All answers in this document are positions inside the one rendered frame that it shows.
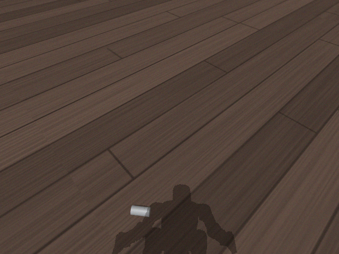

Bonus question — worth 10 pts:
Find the can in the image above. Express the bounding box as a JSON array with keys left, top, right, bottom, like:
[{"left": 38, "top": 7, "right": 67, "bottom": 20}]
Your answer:
[{"left": 130, "top": 205, "right": 150, "bottom": 217}]

